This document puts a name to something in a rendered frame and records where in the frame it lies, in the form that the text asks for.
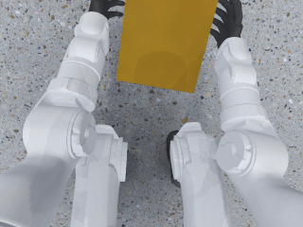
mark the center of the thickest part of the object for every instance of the carton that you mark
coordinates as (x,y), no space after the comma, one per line
(163,42)

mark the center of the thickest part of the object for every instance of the right robot hand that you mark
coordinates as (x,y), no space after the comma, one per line
(231,25)

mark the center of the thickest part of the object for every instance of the left robot thigh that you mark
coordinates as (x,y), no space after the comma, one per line
(97,183)

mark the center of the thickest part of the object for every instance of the left robot hand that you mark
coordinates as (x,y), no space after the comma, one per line
(102,7)

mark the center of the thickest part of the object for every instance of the right robot upper arm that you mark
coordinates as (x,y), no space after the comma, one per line
(255,163)

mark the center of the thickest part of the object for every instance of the left robot upper arm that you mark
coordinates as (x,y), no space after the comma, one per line
(55,137)

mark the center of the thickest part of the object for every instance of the left robot forearm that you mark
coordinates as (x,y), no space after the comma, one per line
(82,65)

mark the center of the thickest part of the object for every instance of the left robot shin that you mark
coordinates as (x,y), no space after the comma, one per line
(101,128)

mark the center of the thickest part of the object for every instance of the right robot forearm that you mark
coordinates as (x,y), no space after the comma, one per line
(238,89)

